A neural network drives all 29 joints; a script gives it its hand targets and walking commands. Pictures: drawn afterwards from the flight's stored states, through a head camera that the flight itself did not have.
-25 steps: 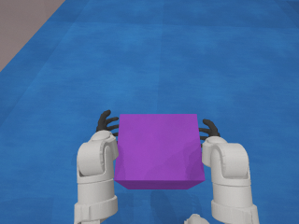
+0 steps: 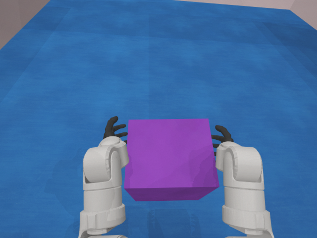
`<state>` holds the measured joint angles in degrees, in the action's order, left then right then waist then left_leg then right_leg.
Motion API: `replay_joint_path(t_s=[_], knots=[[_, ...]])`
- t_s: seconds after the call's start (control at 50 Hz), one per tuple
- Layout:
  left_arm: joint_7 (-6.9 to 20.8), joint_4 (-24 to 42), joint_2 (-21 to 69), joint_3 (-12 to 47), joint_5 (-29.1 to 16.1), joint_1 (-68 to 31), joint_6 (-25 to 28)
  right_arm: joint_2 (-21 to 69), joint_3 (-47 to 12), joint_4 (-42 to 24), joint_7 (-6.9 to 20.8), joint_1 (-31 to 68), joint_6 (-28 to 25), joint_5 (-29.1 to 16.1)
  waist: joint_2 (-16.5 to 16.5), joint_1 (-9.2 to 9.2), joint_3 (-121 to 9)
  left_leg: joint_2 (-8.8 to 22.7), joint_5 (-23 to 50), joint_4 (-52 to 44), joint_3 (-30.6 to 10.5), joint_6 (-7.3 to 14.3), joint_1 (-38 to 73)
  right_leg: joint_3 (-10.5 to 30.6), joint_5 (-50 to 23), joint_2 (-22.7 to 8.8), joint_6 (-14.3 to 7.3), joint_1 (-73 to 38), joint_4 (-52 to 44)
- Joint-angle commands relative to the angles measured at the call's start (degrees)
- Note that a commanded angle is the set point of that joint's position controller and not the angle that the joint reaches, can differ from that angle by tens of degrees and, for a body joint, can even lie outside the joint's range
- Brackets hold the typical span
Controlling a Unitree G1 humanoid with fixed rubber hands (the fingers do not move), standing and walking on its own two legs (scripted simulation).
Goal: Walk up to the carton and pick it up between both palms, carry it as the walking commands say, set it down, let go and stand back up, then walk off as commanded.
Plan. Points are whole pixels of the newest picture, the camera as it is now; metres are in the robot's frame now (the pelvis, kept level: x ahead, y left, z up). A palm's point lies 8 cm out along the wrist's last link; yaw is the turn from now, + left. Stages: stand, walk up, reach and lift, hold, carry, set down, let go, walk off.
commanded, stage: carry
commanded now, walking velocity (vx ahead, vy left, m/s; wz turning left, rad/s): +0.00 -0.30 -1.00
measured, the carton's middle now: (167, 164) +0.32 +0.02 +0.00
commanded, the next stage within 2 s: none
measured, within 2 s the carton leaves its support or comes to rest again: neither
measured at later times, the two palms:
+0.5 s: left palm (237, 202) +0.23 -0.14 +0.03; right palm out of the picture +0.10 -0.37 +0.01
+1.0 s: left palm out of the picture +0.06 -0.42 +0.05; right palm out of the picture -0.14 -0.60 +0.03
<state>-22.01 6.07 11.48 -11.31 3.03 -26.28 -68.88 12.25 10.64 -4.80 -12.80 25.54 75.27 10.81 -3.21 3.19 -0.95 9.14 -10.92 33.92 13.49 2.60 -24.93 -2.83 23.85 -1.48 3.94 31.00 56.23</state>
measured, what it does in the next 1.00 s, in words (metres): steps to the right, turning right: right foot, then left foot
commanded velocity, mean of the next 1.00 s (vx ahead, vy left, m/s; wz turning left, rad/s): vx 0.00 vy -0.19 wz -0.64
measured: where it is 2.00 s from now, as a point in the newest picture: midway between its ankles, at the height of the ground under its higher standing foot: outside the picture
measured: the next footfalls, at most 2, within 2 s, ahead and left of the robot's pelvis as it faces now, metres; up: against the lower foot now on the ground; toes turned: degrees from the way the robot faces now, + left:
right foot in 0.24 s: +0.00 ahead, -0.20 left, +0.00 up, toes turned -17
left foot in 0.58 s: -0.07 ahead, -0.03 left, +0.00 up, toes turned -19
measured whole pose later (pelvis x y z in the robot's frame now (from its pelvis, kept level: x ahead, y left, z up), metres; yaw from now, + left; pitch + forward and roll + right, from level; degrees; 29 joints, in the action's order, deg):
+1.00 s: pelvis -0.26 -0.29 -0.03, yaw -37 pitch +2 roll +0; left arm -11.9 7.3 12.4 -7.8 7.1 -25.9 -66.1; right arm 9.6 9.4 -17.0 -16.3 18.4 75.2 6.1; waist 0.9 -4.4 6.5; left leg 5.2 -33.8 55.7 5.4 -7.7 -28.6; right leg -4.3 16.1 2.5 -4.6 30.0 43.9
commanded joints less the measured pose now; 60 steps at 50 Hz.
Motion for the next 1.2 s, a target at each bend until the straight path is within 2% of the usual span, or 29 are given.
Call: replay_joint_path(t_s=[0.0, 0.04, 0.1, 0.18, 0.22, 0.24, 0.26, 0.28, 0.34, 0.48, 0.52, 0.54, 0.56, 0.58, 0.6, 0.62, 0.64, 0.72, 0.74, 0.76, 0.78, 0.86, 0.96, 1.02, 1.04, 1.1, 1.12, 1.16, 1.18], knots=[[29.18, -5.84, 63.49, 39.45, -24.82, -28.86, -5.21, 52.73, -28.55, -5.92, 20.29, 31.88, -4.04, -26.51, 24.49, -4.23, -29.61, 19.5, 21.29, -10.55, -18.33, -0.31, 35.59, 0.97, 2.14, -1.75, -0.07, 11.02, 3.25], [29.7, -6.19, 64.33, 37.54, -24.83, -29.51, -5.11, 53.76, -31.51, -12.37, 20.55, 42.76, -4.53, -29.75, 18.32, -4.48, -28.22, 20.52, 20.31, -10.97, -16.07, -0.62, 31.85, -0.37, 2.71, -1.37, -0.83, 7.01, -1.02], [29.77, -7.68, 65.13, 37.05, -24.14, -26.59, -4.79, 52.1, -31.79, -15.16, 20.57, 43.65, -4.92, -29.81, 23.29, -3.92, -29.26, 19.04, 12.53, -12.12, -9.87, -3.88, 26.18, -3.69, 1.76, -0.37, -0.96, -0.2, -5.66], [29.13, -4.54, 63.6, 35.41, -23.27, -26.75, -4.05, 52.68, -34.67, -16.34, 20.53, 42.75, -4.94, -31.06, 27.89, -3.98, -27.21, 21.06, 27.78, -6.53, -5.61, -3.44, 24.11, -4.76, -0.34, -0.77, -2.28, -8.35, -20.32], [29.51, -4.58, 63.72, 35.3, -23.48, -26.37, -3.95, 52.82, -33.94, -12.89, 19.92, 35.44, -4.68, -28.5, 17.65, -3.6, -29.39, 17.42, 17.74, 3.42, -3.5, -5.7, 17.06, -2.83, -6.77, -0.6, -3.74, -16.99, -30.73], [29.73, -7.83, 62.06, 33.08, -21.09, -20.34, -4.06, 52.7, -34.88, -11.99, 19.62, 36.16, -4.62, -28.61, 6.48, -2.32, -26.52, 13.69, 4.68, 12.87, -2.18, -7.93, 7.09, 5.22, -11.16, -3.2, -5.65, -24.41, -38.89], [30.2, -5.0, 62.17, 33.62, -21.71, -20.02, -2.67, 51.77, -37.07, -17.65, 19.83, 39.22, -5.21, -29.31, -14.61, -2.92, -27.96, 4.24, -24.36, 24.5, 0.52, -11.48, -8.6, 21.88, -25.93, -13.21, -11.84, -29.05, -37.53], [30.55, -1.97, 63.26, 32.67, -22.19, -22.64, -1.59, 54.99, -41.04, -21.45, 20.06, 46.46, -5.39, -32.58, -20.49, -2.67, -21.82, 0.06, -30.71, 35.15, -3.68, -12.22, -14.92, 26.75, -30.31, -12.2, -15.38, -24.06, -38.2], [30.33, -2.32, 63.23, 31.8, -20.98, -23.8, -2.15, 54.99, -42.51, -23.6, 19.51, 49.14, -4.75, -34.7, -8.49, -3.59, -23.54, 2.41, -18.23, 40.6, -11.93, -10.23, -16.93, 15.42, -26.76, -7.5, -12.93, -27.13, -31.71], [28.95, 5.55, 62.58, 35.31, -21.63, -26.86, 0.07, 54.61, -40.24, -25.4, 18.85, 46.78, -5.94, -35.18, -8.01, -2.36, -36.61, -5.16, -20.01, 16.53, -8.88, -9.95, -5.68, 21.82, -48.12, -5.91, -15.08, -37.56, -27.99], [28.07, 10.46, 60.86, 38.4, -22.14, -28.32, 0.61, 55.75, -38.17, -20.51, 19.22, 39.82, -6.44, -34.23, -4.19, -2.82, -38.46, -4.48, -18.74, 7.59, -9.45, -7.6, 7.9, 19.98, -41.29, -3.74, -10.54, -29.05, -30.22], [27.35, 10.07, 59.74, 39.2, -21.84, -27.57, 0.68, 56.46, -37.68, -16.61, 19.37, 33.43, -6.44, -33.02, -3.77, -4.34, -40.36, -0.51, -21.22, -2.99, -11.44, -3.6, 26.81, 15.3, -46.55, -0.74, -1.37, -14.75, -29.3], [27.67, 7.4, 58.46, 38.82, -19.18, -23.13, -0.07, 56.55, -37.04, -11.7, 19.88, 29.93, -6.15, -30.52, 5.36, -5.61, -36.54, 10.37, -15.31, -18.35, -21.25, 2.86, 42.16, 6.28, -42.75, 5.72, 5.1, 1.92, -20.25], [27.55, 8.41, 60.28, 41.14, -20.52, -24.09, 0.67, 55.34, -36.93, -17.4, 19.94, 32.57, -7.96, -30.73, 37.04, -3.29, -43.99, 37.98, 20.01, -9.61, -43.65, 10.2, 47.98, 4.96, 4.04, 6.02, 1.01, 12.69, 8.52], [27.9, 9.39, 57.64, 41.1, -21.85, -21.98, -0.12, 56.55, -36.96, -16.5, 19.64, 29.07, -7.81, -31.05, 32.43, -4.74, -40.89, 40.91, 39.01, -2.78, -38.47, 14.09, 44.91, 17.71, 10.55, -4.08, -3.16, 16.67, 20.5], [28.59, 9.53, 59.33, 44.05, -24.45, -24.93, -0.65, 55.69, -35.68, -16.03, 19.66, 27.39, -8.91, -28.49, 31.06, -4.39, -34.56, 37.35, 42.18, -0.61, -31.12, 10.49, 37.76, 21.05, 9.34, -7.0, -2.49, 15.71, 20.59], [28.18, 10.91, 60.03, 43.43, -25.16, -28.28, -0.3, 54.34, -38.24, -23.63, 18.89, 38.15, -9.51, -31.27, 25.47, -4.36, -33.52, 25.52, 38.96, 2.89, -20.9, 3.18, 40.62, 15.22, 1.21, -5.32, -3.59, 17.53, 11.58], [28.79, 11.94, 57.0, 41.22, -24.67, -22.88, -0.91, 53.16, -37.91, -24.21, 17.66, 32.43, -8.25, -28.06, 24.79, -3.94, -30.44, 12.15, 42.47, 10.61, -5.6, -8.09, 29.04, -0.93, -3.86, 1.0, -2.71, -9.42, -28.32], [29.24, 15.1, 56.76, 41.24, -26.04, -21.34, -0.71, 52.03, -38.18, -26.71, 17.05, 29.38, -8.54, -27.85, 12.29, -2.29, -32.28, 8.45, 30.33, 23.44, -5.31, -8.77, 14.51, -1.51, -8.72, 3.99, -3.2, -25.54, -33.69], [29.5, 14.0, 58.39, 41.53, -26.61, -20.51, -0.82, 52.91, -40.46, -30.51, 16.61, 32.47, -7.99, -27.9, -4.59, -3.16, -36.76, 1.31, -15.53, 27.17, -6.45, -10.31, 0.04, 10.7, -39.81, -3.89, -7.39, -38.54, -29.9], [29.46, 10.24, 57.67, 40.08, -25.39, -16.65, -0.79, 52.33, -42.4, -33.4, 17.01, 34.75, -7.21, -29.37, -23.79, -3.48, -38.55, -2.95, -35.52, 32.87, -7.0, -12.73, -15.92, 22.86, -83.71, -13.58, -11.91, -52.33, -17.92], [29.53, -5.4, 59.25, 35.68, -17.85, -4.7, -2.84, 50.61, -42.8, -26.01, 18.69, 36.63, -5.13, -30.55, -17.2, -1.83, -37.84, -0.4, -29.18, 31.3, -10.93, -10.88, -11.6, 20.48, -70.2, -15.49, -15.06, -42.14, -21.3], [28.28, 6.84, 59.69, 35.52, -17.61, -15.83, 0.06, 56.01, -44.43, -24.2, 20.91, 39.24, -4.82, -35.89, -10.99, -1.27, -37.89, -2.88, -20.7, 22.84, -12.07, -9.0, -5.41, 18.56, -56.54, -15.38, -16.05, -36.98, -25.82], [27.14, 7.94, 60.0, 37.71, -16.53, -19.95, -0.42, 55.88, -42.81, -22.19, 22.35, 41.71, -4.29, -36.67, 2.79, -2.53, -37.26, -5.18, -10.1, 4.76, -11.18, -5.76, 8.71, 14.37, -34.49, -12.45, -13.52, -25.97, -27.2], [27.02, 7.18, 59.11, 38.12, -16.42, -19.38, -0.63, 56.78, -41.88, -16.45, 22.71, 32.52, -3.72, -35.13, 3.09, -3.95, -34.23, -1.9, -1.16, -0.26, -13.63, -3.43, 15.58, 11.59, -32.78, -11.13, -11.7, -17.69, -23.65], [28.22, 4.16, 59.64, 39.21, -17.58, -21.06, -2.29, 56.95, -38.98, -11.55, 23.11, 35.28, -3.79, -33.69, 20.88, -2.82, -29.99, 12.29, 7.46, -6.28, -27.5, 6.63, 18.47, 6.91, -11.42, -0.51, -7.57, -9.08, -21.02], [29.18, 4.42, 59.82, 38.92, -17.95, -20.12, -2.39, 57.56, -38.43, -10.04, 22.64, 32.24, -4.8, -32.63, 17.96, -3.0, -31.87, 12.46, 3.17, -2.98, -24.73, 6.67, 11.53, 9.59, -10.97, -3.05, -8.61, -16.29, -21.14], [30.83, 2.4, 60.85, 37.7, -21.24, -27.67, -2.52, 58.67, -36.49, -7.87, 22.36, 33.53, -5.08, -31.78, 2.52, -3.18, -27.81, -3.16, -15.14, 6.31, -10.25, -2.41, 3.23, 22.65, -18.34, -11.42, -11.05, -22.68, -39.32], [31.28, 2.67, 59.88, 37.07, -21.07, -30.87, -2.39, 58.01, -35.58, -5.7, 22.17, 33.08, -5.39, -30.34, 1.71, -3.51, -24.07, -6.81, -16.08, 7.17, -10.75, -3.93, 2.71, 25.4, -10.61, -13.83, -12.86, -20.07, -42.69]])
